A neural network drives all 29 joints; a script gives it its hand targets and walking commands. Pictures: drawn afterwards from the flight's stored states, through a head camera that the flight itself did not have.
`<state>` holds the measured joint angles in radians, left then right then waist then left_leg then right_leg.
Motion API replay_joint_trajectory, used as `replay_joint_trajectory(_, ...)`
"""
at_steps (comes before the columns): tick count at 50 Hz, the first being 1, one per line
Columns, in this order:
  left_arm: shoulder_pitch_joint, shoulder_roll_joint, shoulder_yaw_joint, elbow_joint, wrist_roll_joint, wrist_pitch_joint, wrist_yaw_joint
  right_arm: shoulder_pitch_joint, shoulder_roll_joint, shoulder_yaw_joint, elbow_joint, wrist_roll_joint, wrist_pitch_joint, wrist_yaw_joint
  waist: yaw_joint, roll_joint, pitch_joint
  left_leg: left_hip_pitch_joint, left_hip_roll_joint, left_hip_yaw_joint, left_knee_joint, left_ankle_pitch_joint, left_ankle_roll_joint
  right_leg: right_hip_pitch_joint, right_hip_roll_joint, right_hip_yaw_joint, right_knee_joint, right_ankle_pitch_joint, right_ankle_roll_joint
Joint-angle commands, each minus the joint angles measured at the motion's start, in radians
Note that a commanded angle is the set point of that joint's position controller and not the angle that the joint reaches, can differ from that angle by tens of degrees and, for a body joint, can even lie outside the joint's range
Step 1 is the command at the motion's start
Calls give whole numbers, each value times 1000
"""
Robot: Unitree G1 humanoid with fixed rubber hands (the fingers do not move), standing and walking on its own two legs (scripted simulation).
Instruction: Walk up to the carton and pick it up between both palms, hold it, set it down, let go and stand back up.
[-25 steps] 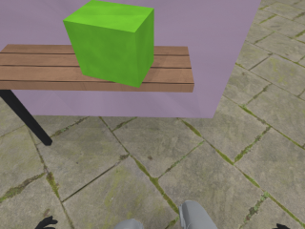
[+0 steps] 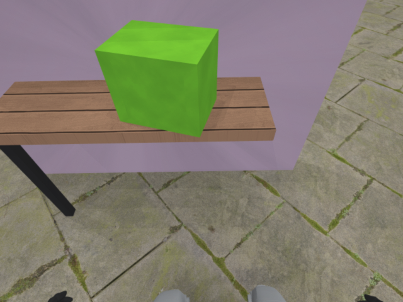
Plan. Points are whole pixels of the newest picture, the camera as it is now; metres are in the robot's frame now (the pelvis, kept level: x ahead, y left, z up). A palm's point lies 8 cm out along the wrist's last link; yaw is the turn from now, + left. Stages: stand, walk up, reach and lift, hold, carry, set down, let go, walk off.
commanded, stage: walk up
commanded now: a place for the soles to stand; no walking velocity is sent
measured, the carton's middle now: (165, 78) +0.73 +0.14 +0.05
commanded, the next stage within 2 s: none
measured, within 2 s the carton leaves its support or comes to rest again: neither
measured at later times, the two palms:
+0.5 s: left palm (64, 295) +0.16 +0.30 -0.08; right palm out of the picture +0.08 -0.33 -0.05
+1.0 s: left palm out of the picture +0.13 +0.30 -0.07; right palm out of the picture +0.07 -0.34 -0.06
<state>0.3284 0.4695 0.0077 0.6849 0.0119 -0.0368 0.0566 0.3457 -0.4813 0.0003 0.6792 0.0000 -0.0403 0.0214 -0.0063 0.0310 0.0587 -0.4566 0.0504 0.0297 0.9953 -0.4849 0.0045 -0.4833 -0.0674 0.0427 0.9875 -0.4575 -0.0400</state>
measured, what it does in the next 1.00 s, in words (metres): steps on the spot: right foot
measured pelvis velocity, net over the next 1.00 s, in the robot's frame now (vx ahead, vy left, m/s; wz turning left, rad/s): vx -0.01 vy -0.01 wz -0.04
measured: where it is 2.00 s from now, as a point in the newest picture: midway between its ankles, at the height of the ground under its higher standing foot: outside the picture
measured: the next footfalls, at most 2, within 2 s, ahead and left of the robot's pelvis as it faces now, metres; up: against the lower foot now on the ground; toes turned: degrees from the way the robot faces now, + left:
right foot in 0.22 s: +0.09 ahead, -0.15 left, +0.00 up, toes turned +0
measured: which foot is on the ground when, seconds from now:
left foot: down 0.00-1.00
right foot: up 0.00-0.20, down 0.22-1.00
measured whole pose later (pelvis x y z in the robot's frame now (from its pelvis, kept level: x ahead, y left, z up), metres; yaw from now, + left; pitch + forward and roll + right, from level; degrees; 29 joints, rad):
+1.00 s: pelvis -0.01 -0.01 +0.01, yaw -2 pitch -2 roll -1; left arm 0.23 0.47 0.01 0.71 0.01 -0.02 0.00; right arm 0.34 -0.46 0.00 0.69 0.00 -0.06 -0.02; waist -0.01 -0.01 0.04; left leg -0.46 0.07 0.06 0.96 -0.47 0.00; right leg -0.49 0.01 0.05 0.93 -0.41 0.01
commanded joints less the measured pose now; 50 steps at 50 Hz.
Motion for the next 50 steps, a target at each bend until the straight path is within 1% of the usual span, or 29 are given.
replay_joint_trajectory(1,-121,214,85,-20,-16,16,-15,54,-348,-139,48,-19,-59,-58,-54,2,28,134,389,-708,-661,12,93,-262,64,126,146,-83,4)
replay_joint_trajectory(3,-105,198,95,11,-28,-8,-25,3,-287,-132,45,-27,-65,-67,-15,27,70,176,356,-605,-593,266,114,-245,31,66,64,-52,2)
replay_joint_trajectory(5,-35,197,83,39,-13,-11,-25,-21,-279,-127,26,-20,-58,-61,-12,212,-38,182,297,-416,-496,308,112,-169,-3,1,7,-64,-22)
replay_joint_trajectory(6,-34,208,97,53,-12,-11,-26,-35,-267,-124,22,-14,-59,-58,-7,129,-46,165,300,-407,-479,391,115,-125,23,-14,43,-23,-17)
replay_joint_trajectory(7,-38,201,86,46,-15,-10,-24,-16,-255,-120,23,-9,-57,-58,-12,199,-53,221,292,-394,-443,503,114,-142,15,-7,12,-54,-12)
replay_joint_trajectory(10,-48,180,80,50,-9,-23,-27,-55,-223,-103,27,-1,-59,-64,29,116,-87,161,261,-295,-340,683,112,23,17,-33,-193,148,-20)
replay_joint_trajectory(13,-10,242,97,39,0,-41,-20,-48,-164,-94,-17,5,-51,-63,31,14,-216,-27,68,-41,-60,530,18,300,-70,213,-240,622,-120)
replay_joint_trajectory(15,-102,246,98,22,-15,-26,-22,-46,-141,-87,-9,19,-47,-64,1,-24,-231,32,41,-53,-138,301,-3,216,-113,294,-206,624,-201)
replay_joint_trajectory(18,-202,165,78,14,-25,2,-26,-9,-231,-108,23,1,-60,-64,-34,142,-89,201,217,-292,-446,372,66,-85,52,14,-34,318,-28)
replay_joint_trajectory(19,-193,170,80,6,-19,0,-22,-28,-260,-114,14,-8,-61,-63,-27,110,-77,205,290,-354,-455,485,130,-111,61,-1,-15,207,-6)
replay_joint_trajectory(21,-162,178,74,10,-14,-3,-27,5,-250,-119,17,-13,-67,-65,-27,117,-127,339,329,-372,-421,660,157,-159,27,-24,-30,-64,-12)
replay_joint_trajectory(22,-146,162,77,12,-15,-5,-31,-56,-247,-109,13,-12,-68,-66,-8,138,-126,289,317,-312,-375,691,174,-110,16,-23,-111,22,-17)
replay_joint_trajectory(23,-121,156,75,43,-20,-15,-38,-71,-232,-108,10,-8,-62,-66,11,37,-121,224,265,-244,-323,616,152,4,14,-39,-228,183,-23)
replay_joint_trajectory(25,-66,180,88,50,-1,-26,-34,-126,-169,-89,-1,-15,-50,-60,45,1,-159,-21,125,-78,-200,411,75,237,6,70,-228,507,-79)
replay_joint_trajectory(26,-86,217,92,34,8,-28,-34,-73,-154,-90,-8,2,-39,-60,18,-115,-176,-39,44,-21,-94,269,31,228,-96,282,-287,536,-161)
replay_joint_trajectory(28,-132,240,87,25,-1,-21,-34,-100,-143,-85,2,7,-32,-58,7,-141,-145,9,20,-22,-134,54,23,123,-140,371,-355,370,-216)
replay_joint_trajectory(30,-170,225,81,11,14,-11,-33,-63,-168,-97,35,-5,-37,-53,-15,-97,-102,91,40,-46,-251,91,27,20,-78,291,-318,250,-147)
replay_joint_trajectory(32,-249,149,59,7,-1,-3,-35,-39,-201,-107,37,-22,-49,-48,-51,22,-31,160,150,-228,-438,-20,90,-158,30,121,-204,148,-61)
replay_joint_trajectory(34,-186,163,73,31,-8,-2,-41,-83,-228,-118,31,-24,-48,-47,-16,13,-37,22,245,-340,-536,-189,155,-45,69,7,-127,30,-37)
replay_joint_trajectory(36,-137,175,79,43,-6,-2,-51,-148,-253,-115,23,-34,-39,-48,21,105,26,-97,253,-317,-558,-307,162,23,68,-9,-115,-27,-42)
replay_joint_trajectory(37,-109,192,82,63,-13,-1,-55,-165,-229,-118,16,-33,-39,-46,28,61,38,-82,223,-291,-534,-269,143,38,71,-14,-161,-26,-37)
replay_joint_trajectory(38,-81,185,88,74,-4,-4,-57,-164,-223,-108,2,-34,-33,-43,28,90,3,-95,213,-262,-506,-318,126,64,58,39,-216,-53,-59)
replay_joint_trajectory(40,-96,184,86,52,2,-14,-55,-162,-193,-98,5,-28,-26,-41,39,-79,34,-166,111,-156,-368,-268,60,83,16,188,-404,-198,-86)
replay_joint_trajectory(42,-141,255,88,60,11,-13,-55,-137,-188,-104,18,-20,-17,-42,13,-166,61,-97,6,-22,-195,-134,14,-38,-90,417,-555,-399,-133)
replay_joint_trajectory(43,-161,250,84,41,10,-8,-53,-88,-189,-100,34,-19,-21,-43,-11,-140,41,-33,-9,-45,-198,-124,29,-81,-112,468,-575,-393,-154)
replay_joint_trajectory(45,-224,227,78,23,9,-8,-53,-7,-174,-105,74,-11,-33,-37,-50,-104,-47,141,26,-79,-319,-63,44,-119,-53,303,-435,-283,-108)
replay_joint_trajectory(47,-240,158,73,15,4,2,-52,3,-241,-128,62,-33,-48,-41,-65,133,32,106,190,-366,-587,-255,118,-194,73,37,-141,-22,-16)
replay_joint_trajectory(49,-153,185,83,35,-3,-1,-50,-94,-290,-132,25,-33,-46,-45,-23,74,30,8,325,-455,-621,-314,194,-102,52,-12,-50,-28,-17)
replay_joint_trajectory(50,-138,189,78,43,-3,-2,-53,-128,-267,-125,13,-37,-49,-47,-2,42,35,-47,309,-383,-571,-224,196,-27,30,-23,-82,12,-20)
